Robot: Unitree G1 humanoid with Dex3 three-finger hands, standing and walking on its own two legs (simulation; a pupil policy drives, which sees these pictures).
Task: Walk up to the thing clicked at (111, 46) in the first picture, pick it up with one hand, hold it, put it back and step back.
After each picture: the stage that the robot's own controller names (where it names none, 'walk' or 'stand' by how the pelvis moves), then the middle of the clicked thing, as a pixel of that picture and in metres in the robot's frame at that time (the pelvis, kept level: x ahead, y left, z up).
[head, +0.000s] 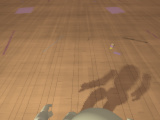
stand; (111, 46) +1.62 -0.48 -0.72
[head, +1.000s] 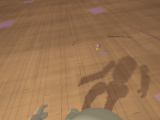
walk; (97, 47) +1.54 -0.02 -0.69
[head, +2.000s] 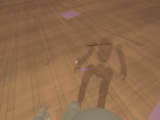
walk; (76, 63) +0.98 +0.32 -0.72
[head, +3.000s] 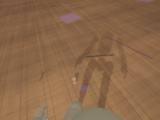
walk; (74, 80) +0.62 +0.28 -0.72
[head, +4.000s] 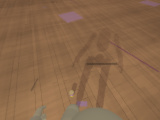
stand; (71, 93) +0.38 +0.22 -0.69
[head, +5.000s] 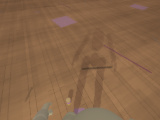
stand; (68, 101) +0.32 +0.23 -0.72
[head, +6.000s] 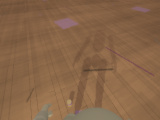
stand; (69, 103) +0.31 +0.22 -0.73
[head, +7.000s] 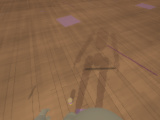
stand; (70, 101) +0.31 +0.22 -0.73
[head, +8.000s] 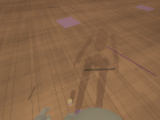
stand; (70, 102) +0.31 +0.22 -0.73
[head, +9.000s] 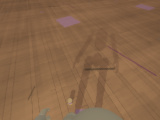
stand; (70, 101) +0.31 +0.22 -0.73
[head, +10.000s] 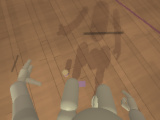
go down; (65, 73) +0.36 +0.24 -0.46
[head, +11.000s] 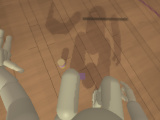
go down; (61, 63) +0.39 +0.27 -0.31
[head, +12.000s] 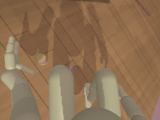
close in; (41, 59) +0.36 +0.30 -0.23
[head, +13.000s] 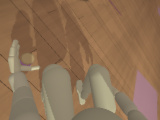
close; (26, 61) +0.36 +0.30 -0.21
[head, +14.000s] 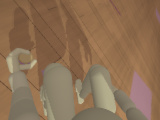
lift; (25, 59) +0.35 +0.31 -0.22
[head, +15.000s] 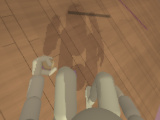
lift; (47, 65) +0.31 +0.28 -0.12
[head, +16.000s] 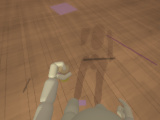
lift; (64, 73) +0.32 +0.18 +0.03
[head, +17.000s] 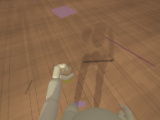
hold; (67, 75) +0.32 +0.17 -0.01
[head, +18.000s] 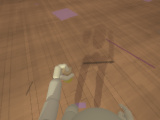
hold; (67, 75) +0.32 +0.17 +0.00
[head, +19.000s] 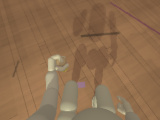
crouch; (62, 64) +0.38 +0.21 -0.08
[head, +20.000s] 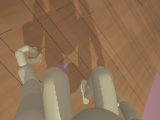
lower; (34, 56) +0.39 +0.29 -0.21
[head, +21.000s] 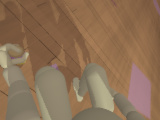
lower; (18, 55) +0.39 +0.31 -0.22
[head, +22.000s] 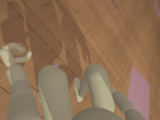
lower; (21, 54) +0.39 +0.31 -0.22
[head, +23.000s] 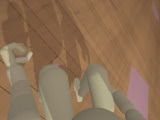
lower; (21, 54) +0.39 +0.31 -0.22
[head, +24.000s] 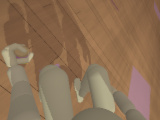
loosen; (23, 55) +0.38 +0.31 -0.22
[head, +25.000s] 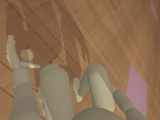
withdraw; (26, 57) +0.37 +0.28 -0.22
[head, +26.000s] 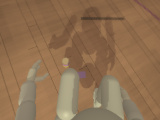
walk; (65, 62) +0.41 +0.24 -0.31
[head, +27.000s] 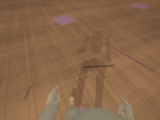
stand; (71, 100) +0.33 +0.18 -0.65
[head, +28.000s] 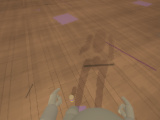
stand; (71, 98) +0.34 +0.20 -0.67
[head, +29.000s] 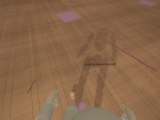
stand; (72, 95) +0.35 +0.19 -0.68
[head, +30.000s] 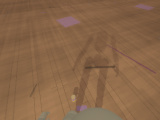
walk; (73, 98) +0.37 +0.19 -0.72
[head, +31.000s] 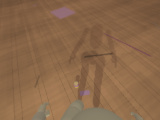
walk; (76, 84) +0.49 +0.20 -0.71
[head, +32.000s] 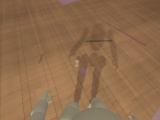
walk; (76, 63) +0.79 +0.18 -0.69
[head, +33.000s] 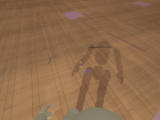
stand; (80, 64) +0.99 +0.20 -0.71
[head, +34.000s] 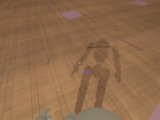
stand; (79, 64) +0.98 +0.21 -0.73
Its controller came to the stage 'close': yes
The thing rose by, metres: 0.71
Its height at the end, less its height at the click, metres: +0.00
